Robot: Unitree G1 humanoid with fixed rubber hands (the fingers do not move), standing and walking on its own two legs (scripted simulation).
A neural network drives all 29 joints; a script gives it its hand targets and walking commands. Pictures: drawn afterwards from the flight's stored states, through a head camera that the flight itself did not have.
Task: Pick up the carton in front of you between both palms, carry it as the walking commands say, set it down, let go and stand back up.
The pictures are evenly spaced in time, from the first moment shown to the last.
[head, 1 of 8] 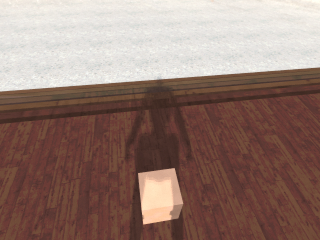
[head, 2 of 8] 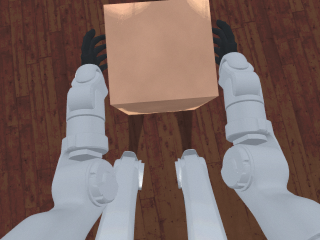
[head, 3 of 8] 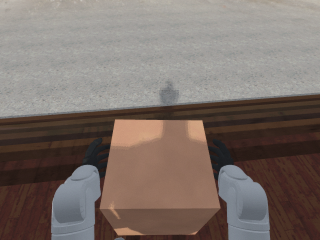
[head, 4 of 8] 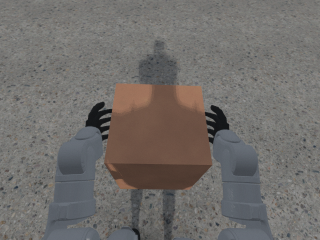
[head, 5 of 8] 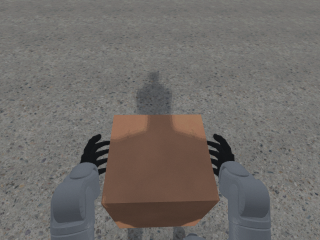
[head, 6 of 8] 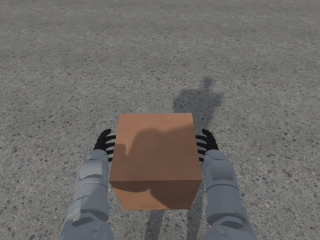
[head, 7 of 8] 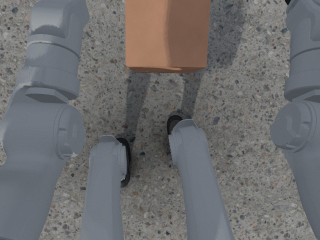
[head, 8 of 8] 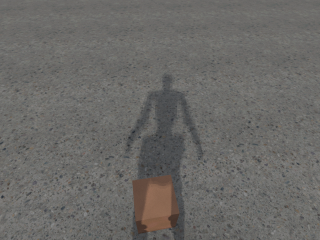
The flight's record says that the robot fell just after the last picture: no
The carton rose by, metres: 0.69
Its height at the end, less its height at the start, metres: -1.00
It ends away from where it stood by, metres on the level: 5.76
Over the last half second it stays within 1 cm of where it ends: yes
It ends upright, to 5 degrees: yes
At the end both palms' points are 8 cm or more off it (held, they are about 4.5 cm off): yes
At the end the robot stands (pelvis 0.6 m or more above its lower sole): yes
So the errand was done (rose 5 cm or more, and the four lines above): yes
